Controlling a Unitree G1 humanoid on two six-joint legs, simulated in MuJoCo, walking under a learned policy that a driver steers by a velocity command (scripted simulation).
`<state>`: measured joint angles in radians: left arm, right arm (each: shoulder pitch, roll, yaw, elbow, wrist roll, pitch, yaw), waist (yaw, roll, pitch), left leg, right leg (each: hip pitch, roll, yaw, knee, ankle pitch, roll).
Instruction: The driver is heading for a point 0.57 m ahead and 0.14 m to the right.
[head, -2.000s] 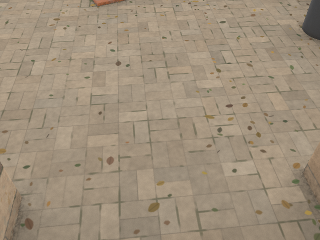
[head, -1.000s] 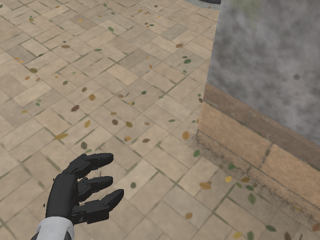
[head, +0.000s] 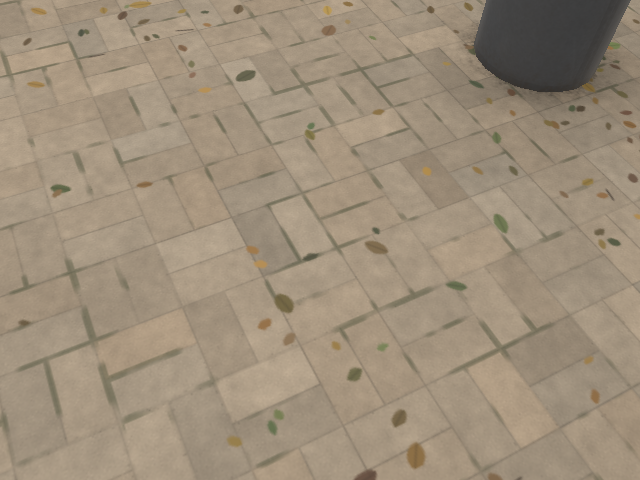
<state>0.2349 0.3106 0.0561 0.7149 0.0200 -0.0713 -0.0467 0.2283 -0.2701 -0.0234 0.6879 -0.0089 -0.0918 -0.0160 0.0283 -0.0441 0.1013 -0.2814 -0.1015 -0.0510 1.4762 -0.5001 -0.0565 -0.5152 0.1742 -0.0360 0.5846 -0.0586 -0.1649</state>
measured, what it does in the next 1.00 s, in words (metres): walks ahead, turning right: left foot, then right foot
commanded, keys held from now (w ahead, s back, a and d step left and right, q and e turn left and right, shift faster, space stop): e+shift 0.76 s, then q+shift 0.14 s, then w+q+shift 0.10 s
